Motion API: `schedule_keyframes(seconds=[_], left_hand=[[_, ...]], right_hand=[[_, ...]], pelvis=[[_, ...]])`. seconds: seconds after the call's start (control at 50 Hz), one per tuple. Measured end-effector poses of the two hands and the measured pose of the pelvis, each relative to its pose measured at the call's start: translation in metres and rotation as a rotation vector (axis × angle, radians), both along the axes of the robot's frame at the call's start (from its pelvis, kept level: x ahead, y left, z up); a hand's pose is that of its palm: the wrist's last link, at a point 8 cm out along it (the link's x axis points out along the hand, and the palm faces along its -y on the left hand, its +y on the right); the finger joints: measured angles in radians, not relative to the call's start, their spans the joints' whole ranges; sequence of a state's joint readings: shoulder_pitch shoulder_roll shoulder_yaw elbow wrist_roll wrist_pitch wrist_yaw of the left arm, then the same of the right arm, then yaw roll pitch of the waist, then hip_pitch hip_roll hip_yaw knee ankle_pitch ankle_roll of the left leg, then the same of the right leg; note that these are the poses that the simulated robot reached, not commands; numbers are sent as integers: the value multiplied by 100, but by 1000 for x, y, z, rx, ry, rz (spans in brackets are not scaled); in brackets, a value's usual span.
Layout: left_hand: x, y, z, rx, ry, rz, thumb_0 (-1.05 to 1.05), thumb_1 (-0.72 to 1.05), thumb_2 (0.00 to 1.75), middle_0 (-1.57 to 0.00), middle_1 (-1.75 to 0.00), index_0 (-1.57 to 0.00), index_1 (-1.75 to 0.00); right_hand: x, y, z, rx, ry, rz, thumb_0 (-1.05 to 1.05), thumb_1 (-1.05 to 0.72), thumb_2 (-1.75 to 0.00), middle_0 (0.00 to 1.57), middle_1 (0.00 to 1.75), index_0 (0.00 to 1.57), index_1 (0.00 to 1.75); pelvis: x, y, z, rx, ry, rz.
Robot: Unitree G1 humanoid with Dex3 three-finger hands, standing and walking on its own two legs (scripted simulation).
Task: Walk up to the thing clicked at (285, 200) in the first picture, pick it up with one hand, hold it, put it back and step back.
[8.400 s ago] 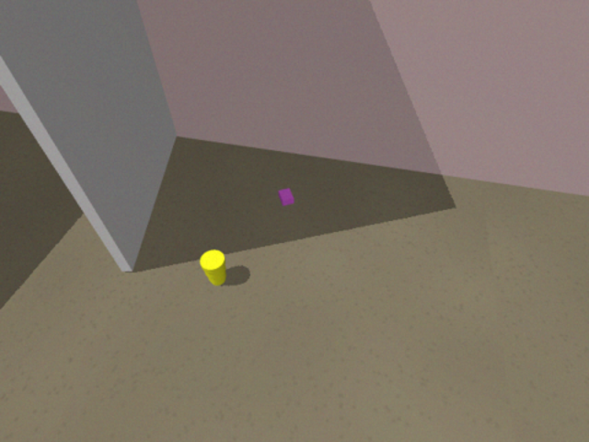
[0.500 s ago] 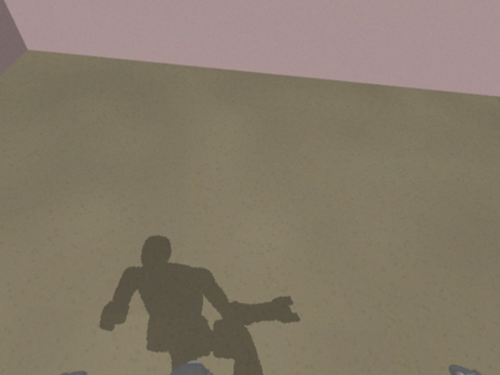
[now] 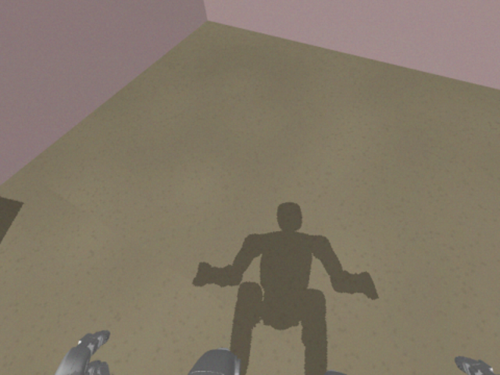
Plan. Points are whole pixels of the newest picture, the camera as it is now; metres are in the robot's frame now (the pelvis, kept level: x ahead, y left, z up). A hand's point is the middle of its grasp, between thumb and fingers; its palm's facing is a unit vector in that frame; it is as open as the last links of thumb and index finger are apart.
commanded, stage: walk up
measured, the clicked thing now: out of the picture +0.16 +1.57 -0.74
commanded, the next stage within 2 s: none
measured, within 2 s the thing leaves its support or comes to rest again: neither
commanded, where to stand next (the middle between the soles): +0.05 +0.08 m, yaw +77 degrees
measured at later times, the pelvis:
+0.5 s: pelvis -0.02 +0.00 -0.01, yaw +29 degrees
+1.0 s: pelvis -0.03 +0.04 -0.01, yaw +51 degrees
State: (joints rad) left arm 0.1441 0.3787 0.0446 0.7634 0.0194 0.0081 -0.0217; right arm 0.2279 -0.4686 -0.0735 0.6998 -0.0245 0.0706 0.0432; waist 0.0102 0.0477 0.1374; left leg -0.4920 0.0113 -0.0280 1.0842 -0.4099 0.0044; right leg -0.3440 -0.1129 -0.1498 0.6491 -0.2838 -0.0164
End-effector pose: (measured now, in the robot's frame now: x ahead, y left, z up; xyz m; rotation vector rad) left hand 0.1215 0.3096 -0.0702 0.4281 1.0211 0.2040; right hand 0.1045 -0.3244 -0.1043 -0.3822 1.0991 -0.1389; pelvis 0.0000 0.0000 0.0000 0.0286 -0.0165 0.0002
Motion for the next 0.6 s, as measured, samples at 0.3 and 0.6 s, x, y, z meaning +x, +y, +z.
schedule_keyframes(seconds=[0.3, 0.6], left_hand=[[-166, 37, -37, 8, 74, 365, 1, 90, 90, -20, -30, -21, -30], [-252, 2, -14, 15, 32, 614, 1, 91, 90, -20, -30, -21, -30]], right_hand=[[109, 53, 20, -49, -50, 375, 1, -91, -90, 20, 30, 20, 30], [140, 118, 5, 22, -53, 601, 1, -90, -90, 21, 30, 20, 30]], pelvis=[[-13, -4, -17, -7, -6, 292], [-18, -4, -9, -29, -4, 581]])
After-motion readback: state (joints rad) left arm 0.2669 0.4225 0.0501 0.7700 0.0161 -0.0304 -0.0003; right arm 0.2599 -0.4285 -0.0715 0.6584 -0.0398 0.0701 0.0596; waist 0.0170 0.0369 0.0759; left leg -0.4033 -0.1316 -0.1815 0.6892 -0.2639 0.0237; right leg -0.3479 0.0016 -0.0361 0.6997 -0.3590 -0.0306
